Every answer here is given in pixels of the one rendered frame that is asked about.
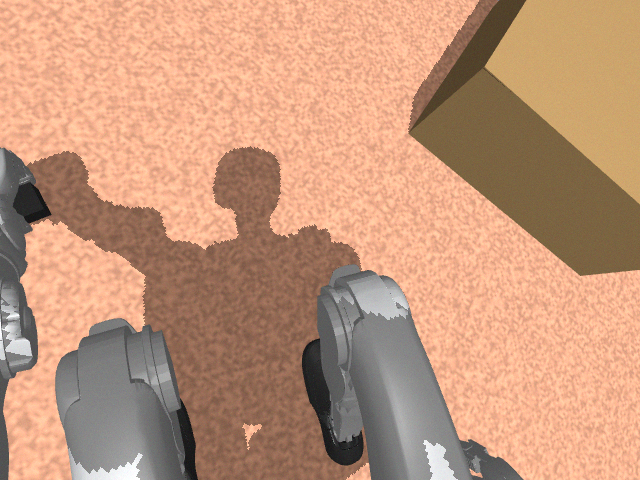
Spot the right robot hand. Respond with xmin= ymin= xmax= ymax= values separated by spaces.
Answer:
xmin=460 ymin=439 xmax=523 ymax=480

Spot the right robot foot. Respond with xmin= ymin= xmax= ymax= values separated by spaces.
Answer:
xmin=302 ymin=339 xmax=364 ymax=466

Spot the left robot arm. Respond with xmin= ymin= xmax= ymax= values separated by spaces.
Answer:
xmin=0 ymin=200 xmax=38 ymax=480

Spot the left robot hand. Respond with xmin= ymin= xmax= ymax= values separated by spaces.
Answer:
xmin=0 ymin=147 xmax=36 ymax=234

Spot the left robot foot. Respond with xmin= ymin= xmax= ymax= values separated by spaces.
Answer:
xmin=176 ymin=399 xmax=198 ymax=480

